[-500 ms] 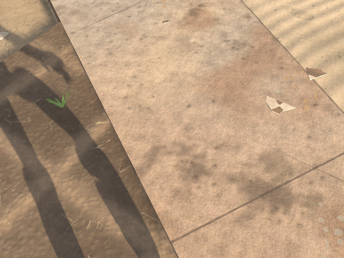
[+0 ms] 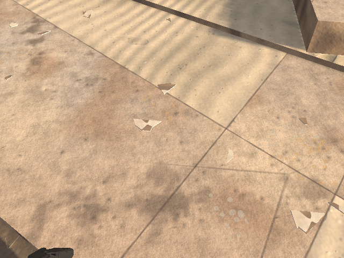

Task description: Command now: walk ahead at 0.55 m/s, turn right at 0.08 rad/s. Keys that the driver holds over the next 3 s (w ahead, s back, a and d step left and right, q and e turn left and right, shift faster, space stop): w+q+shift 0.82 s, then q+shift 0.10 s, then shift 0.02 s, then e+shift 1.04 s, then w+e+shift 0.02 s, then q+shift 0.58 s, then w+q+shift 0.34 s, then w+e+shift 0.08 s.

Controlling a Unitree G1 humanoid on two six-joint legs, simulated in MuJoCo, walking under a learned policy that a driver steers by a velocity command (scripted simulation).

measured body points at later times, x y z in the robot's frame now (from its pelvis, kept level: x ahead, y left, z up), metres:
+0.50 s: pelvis +0.11 -0.03 +0.02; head +0.11 -0.02 +0.47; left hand +0.20 +0.27 -0.06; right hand +0.36 -0.28 -0.04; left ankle +0.10 +0.04 -0.68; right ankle +0.02 -0.17 -0.71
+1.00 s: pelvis +0.41 +0.12 +0.00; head +0.45 +0.16 +0.44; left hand +0.41 +0.45 -0.07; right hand +0.64 -0.07 -0.12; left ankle +0.16 +0.08 -0.63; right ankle +0.59 +0.12 -0.69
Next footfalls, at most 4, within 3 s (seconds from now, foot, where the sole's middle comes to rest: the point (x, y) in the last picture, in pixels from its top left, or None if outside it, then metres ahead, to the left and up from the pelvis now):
0.20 right None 0.07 -0.18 -0.73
0.60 left None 0.15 0.07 -0.77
0.94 right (132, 240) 0.62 0.14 -0.73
1.32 left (61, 252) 0.58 0.41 -0.73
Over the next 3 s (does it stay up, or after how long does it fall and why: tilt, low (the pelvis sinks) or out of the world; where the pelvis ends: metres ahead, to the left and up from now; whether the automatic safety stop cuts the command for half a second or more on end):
stays up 0.71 0.41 0.02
